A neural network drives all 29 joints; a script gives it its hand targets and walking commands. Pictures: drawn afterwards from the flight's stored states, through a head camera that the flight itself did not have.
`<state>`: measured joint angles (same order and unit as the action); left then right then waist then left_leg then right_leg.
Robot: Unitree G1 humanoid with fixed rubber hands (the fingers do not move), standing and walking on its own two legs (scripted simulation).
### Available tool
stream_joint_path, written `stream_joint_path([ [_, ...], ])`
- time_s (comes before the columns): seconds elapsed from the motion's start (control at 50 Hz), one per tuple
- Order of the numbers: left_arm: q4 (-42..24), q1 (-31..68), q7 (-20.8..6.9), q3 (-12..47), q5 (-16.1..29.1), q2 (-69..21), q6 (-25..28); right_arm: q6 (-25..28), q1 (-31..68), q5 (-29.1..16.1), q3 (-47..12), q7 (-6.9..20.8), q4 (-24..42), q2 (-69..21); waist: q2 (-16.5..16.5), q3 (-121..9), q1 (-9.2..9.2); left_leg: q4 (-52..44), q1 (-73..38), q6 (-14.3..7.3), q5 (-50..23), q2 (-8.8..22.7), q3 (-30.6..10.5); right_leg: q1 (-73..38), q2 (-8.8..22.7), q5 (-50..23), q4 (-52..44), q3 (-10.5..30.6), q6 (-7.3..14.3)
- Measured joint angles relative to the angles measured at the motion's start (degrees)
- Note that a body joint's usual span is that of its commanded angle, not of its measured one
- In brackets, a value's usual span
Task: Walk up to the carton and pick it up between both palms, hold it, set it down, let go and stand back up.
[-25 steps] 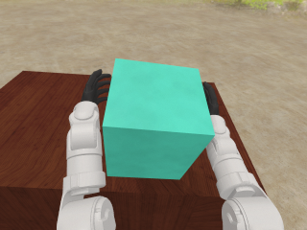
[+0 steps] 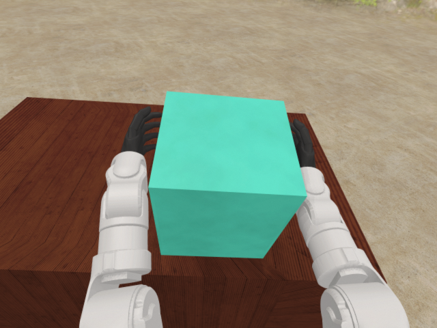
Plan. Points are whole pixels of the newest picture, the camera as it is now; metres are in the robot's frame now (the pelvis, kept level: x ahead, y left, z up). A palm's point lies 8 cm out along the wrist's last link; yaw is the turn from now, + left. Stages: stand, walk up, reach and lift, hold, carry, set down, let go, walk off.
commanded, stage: set down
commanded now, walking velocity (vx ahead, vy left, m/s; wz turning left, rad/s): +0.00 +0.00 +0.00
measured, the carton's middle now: (219, 182) +0.37 +0.00 +0.12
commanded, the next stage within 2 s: none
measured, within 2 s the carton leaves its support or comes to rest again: neither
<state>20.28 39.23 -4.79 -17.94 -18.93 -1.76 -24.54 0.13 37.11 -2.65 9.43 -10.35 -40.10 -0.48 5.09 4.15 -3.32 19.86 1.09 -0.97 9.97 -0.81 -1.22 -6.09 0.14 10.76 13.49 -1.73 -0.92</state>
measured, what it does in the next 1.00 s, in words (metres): stands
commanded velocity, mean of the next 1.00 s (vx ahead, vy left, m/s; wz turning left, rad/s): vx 0.00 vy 0.00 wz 0.00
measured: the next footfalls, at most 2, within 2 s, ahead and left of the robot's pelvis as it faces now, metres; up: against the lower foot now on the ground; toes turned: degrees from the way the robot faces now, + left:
none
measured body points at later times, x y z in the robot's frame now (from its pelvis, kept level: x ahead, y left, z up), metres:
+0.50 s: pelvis +0.00 +0.00 +0.00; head -0.01 +0.04 +0.45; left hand +0.43 +0.13 +0.15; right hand +0.39 -0.17 +0.14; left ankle +0.02 +0.10 -0.75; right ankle -0.02 -0.13 -0.75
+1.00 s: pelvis +0.01 +0.01 +0.00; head +0.01 +0.05 +0.45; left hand +0.45 +0.13 +0.12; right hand +0.39 -0.17 +0.11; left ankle +0.02 +0.10 -0.75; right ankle -0.02 -0.13 -0.75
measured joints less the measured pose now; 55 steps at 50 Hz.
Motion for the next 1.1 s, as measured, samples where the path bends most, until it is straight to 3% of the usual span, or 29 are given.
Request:
stream_joint_path([
  [0.38, 16.96, 6.77, 0.02, -3.01, -0.23, 0.97, 8.72, 3.9, 2.19, 7.71, 10.38, 1.52, -6.27, -2.57, 0.24, -1.51, 1.1, -1.89, 2.63, -0.03, -1.36, 0.3, 1.22, 3.55, -0.13, -1.26, -0.88, 1.18, 0.01],
  [1.1, 30.4, 9.52, -1.53, -5.41, 0.14, 3.38, 18.17, 7.27, 1.49, 15.65, 18.86, 1.68, -7.14, -6.88, -0.58, -3.23, 1.61, -1.02, 7.95, -0.49, -0.79, 0.32, 2.37, 8.81, 0.02, -1.57, -0.92, 2.17, -0.54],
])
